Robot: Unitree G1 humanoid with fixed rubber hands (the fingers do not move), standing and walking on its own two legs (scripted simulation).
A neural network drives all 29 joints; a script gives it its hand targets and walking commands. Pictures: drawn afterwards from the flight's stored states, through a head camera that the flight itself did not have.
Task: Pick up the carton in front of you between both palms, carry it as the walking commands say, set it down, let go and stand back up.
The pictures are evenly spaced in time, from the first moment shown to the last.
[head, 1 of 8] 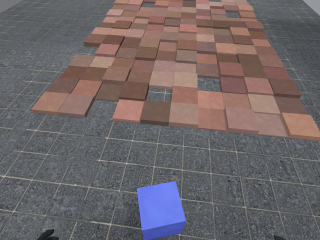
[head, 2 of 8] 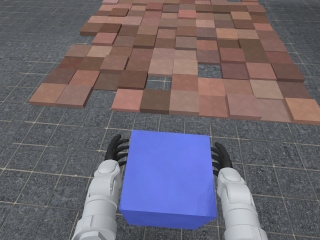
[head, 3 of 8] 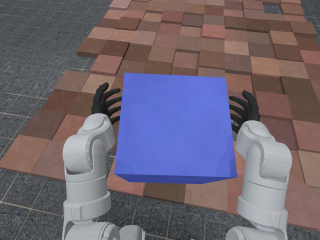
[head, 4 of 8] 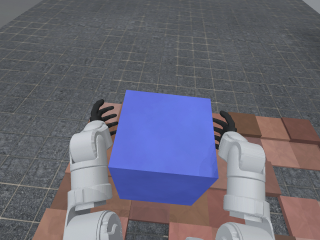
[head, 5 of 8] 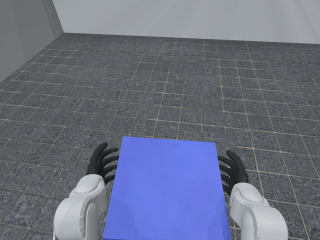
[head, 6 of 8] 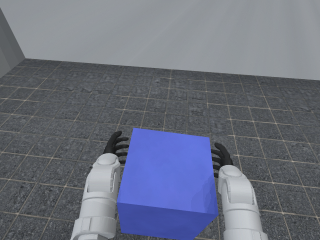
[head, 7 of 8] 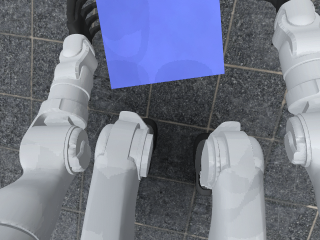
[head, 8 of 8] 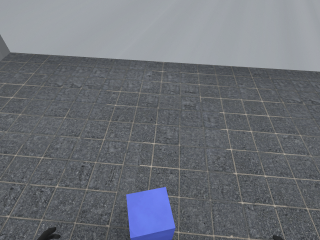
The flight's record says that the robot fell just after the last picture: no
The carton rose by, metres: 0.76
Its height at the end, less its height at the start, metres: +0.00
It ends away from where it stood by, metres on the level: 7.43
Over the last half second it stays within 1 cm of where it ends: yes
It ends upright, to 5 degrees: yes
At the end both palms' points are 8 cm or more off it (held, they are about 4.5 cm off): yes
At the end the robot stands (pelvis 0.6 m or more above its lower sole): yes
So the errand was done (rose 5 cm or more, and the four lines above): yes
